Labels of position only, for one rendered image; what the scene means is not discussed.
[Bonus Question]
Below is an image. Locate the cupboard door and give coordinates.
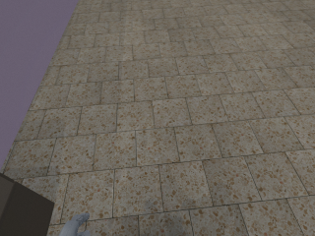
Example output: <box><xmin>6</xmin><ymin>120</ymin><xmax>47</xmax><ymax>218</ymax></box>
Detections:
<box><xmin>0</xmin><ymin>176</ymin><xmax>14</xmax><ymax>217</ymax></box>

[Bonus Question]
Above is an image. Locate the robot left hand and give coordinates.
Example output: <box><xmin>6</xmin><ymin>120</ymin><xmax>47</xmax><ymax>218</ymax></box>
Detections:
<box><xmin>58</xmin><ymin>212</ymin><xmax>91</xmax><ymax>236</ymax></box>

